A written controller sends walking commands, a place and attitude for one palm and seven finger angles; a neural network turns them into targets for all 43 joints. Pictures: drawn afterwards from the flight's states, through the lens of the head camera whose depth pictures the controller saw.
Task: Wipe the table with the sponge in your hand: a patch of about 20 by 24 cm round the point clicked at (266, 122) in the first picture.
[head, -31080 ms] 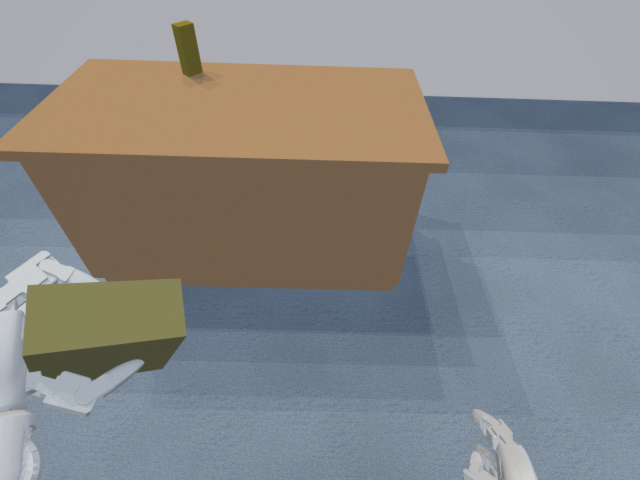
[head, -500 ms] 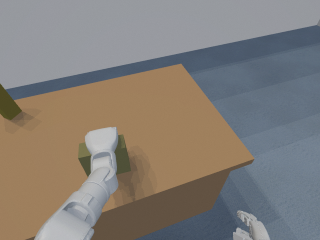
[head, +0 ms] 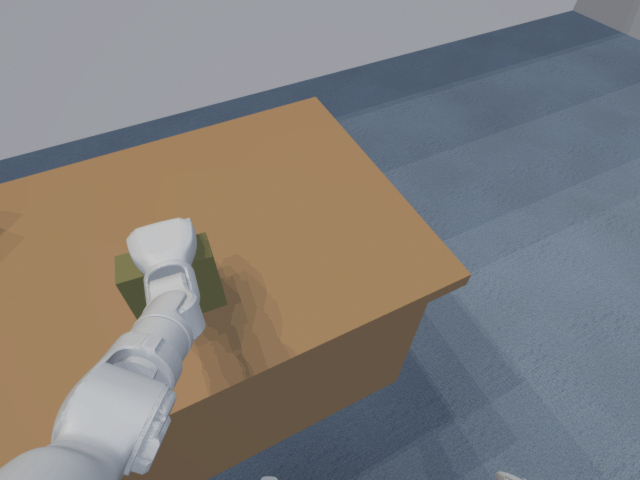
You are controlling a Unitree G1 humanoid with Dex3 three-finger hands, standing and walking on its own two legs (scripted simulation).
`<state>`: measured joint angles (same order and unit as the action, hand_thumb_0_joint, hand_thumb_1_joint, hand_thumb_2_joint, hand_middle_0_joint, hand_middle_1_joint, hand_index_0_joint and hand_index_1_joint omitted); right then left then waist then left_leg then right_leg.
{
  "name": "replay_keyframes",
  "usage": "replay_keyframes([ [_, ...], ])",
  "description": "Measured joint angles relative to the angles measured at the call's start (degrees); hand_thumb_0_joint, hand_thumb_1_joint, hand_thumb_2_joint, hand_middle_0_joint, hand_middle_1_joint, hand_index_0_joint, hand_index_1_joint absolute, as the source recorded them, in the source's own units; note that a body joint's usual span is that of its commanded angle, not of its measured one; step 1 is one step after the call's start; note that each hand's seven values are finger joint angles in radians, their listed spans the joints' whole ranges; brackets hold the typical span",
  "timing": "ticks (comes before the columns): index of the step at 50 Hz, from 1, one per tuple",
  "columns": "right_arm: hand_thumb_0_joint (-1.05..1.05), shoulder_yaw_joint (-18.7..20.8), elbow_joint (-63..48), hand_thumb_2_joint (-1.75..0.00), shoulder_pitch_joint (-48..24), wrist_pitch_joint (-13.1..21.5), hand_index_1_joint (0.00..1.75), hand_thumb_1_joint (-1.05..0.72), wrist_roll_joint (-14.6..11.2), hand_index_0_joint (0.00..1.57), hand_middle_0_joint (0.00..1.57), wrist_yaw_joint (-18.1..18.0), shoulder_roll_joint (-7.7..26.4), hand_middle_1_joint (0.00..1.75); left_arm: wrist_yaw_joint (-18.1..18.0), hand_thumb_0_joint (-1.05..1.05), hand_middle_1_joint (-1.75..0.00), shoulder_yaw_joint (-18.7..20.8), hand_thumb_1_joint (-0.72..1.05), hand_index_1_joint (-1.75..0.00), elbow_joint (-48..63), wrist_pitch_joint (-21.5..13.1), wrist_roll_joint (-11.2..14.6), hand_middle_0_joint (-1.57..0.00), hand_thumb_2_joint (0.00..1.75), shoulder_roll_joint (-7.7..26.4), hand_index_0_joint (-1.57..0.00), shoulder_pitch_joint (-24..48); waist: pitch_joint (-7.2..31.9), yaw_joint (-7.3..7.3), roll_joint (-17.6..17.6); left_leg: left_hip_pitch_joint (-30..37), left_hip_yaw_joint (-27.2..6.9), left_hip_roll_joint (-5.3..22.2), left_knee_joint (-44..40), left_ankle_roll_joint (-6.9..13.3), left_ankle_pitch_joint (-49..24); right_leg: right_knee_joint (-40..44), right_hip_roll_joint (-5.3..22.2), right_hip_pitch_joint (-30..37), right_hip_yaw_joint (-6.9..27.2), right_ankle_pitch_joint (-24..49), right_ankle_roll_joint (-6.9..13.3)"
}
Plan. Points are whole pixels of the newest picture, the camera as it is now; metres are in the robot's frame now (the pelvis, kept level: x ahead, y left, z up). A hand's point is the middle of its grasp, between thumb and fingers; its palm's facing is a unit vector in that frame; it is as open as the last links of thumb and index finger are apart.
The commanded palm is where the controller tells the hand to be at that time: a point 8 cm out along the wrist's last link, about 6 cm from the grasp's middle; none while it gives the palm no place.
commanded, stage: wipe forward along the third lane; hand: left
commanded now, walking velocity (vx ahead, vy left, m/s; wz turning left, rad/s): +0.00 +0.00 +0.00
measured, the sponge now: (178, 290) +0.39 +0.23 -0.03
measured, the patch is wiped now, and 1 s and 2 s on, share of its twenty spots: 0.85 1.00 1.00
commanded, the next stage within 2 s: wipe back along the third lane in 0.84 s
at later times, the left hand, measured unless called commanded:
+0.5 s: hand (169, 238) +0.46 +0.25 +0.01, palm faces -0.12 +0.01 -0.99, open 9.8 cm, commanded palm +0.45 +0.24 +0.03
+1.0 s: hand (157, 218) +0.51 +0.28 +0.01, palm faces -0.12 +0.00 -0.99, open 9.8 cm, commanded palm +0.48 +0.26 +0.03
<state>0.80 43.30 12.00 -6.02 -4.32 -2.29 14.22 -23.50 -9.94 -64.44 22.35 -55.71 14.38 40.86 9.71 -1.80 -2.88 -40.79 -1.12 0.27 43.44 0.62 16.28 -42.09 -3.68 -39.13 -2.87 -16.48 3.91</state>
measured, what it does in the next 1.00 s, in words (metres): stands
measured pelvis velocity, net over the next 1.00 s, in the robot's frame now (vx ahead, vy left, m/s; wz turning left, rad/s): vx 0.02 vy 0.04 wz -0.04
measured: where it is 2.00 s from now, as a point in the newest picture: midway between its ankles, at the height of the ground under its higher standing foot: outside the picture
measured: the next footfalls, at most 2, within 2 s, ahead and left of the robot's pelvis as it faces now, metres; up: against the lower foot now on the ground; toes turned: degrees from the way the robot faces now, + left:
none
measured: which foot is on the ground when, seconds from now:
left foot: down 0.00-1.00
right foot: down 0.00-1.00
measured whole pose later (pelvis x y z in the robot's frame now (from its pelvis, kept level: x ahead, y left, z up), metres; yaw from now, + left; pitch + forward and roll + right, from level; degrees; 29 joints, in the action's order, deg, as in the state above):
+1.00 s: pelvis +0.02 +0.04 -0.01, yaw -2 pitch +21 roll -4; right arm -0.3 42.3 15.8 -3.2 -2.6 0.7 14.3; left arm -21.5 -3.6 -77.0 21.3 -59.2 24.2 57.7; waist 10.9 -7.7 -2.8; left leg -51.7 -0.5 0.4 50.0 2.9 19.9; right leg -44.3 -4.0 -48.2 -2.0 -17.8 1.1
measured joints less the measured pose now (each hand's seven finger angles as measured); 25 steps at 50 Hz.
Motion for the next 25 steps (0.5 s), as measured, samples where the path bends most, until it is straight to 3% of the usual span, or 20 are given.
replay_keyframes([
  [15, 0.0, -1.0, -0.5, -0.9, 1.0, 2.5, 0.3, -0.91, 0.3, 0.2, 0.2, 0.6, 0.1, 0.3, 0.2, 0.01, -1.34, 2.9, -0.52, -1.36, -6.1, -0.5, -0.2, -0.79, 1.09, 4.3, -0.79, 7.1, 0.3, -2.6, -0.2, -5.3, -0.4, 0.5, 3.2, 0.1, 1.0, -1.8, -0.7, -4.8, -0.2, -0.2, -0.2],
  [25, 0.0, -0.9, -0.2, -0.9, 2.6, 2.9, 0.3, -0.91, 0.6, 0.2, 0.2, 1.3, 0.4, 0.3, 1.3, 0.01, -1.34, 3.9, -0.52, -1.36, -7.9, -0.6, -1.2, -0.79, 1.09, 6.1, -0.79, 10.2, 0.7, -3.44, -0.1, -7.2, -0.2, 0.6, 4.2, 0.3, 1.9, -2.0, -0.8, -6.3, 0.1, -0.7, -0.7],
])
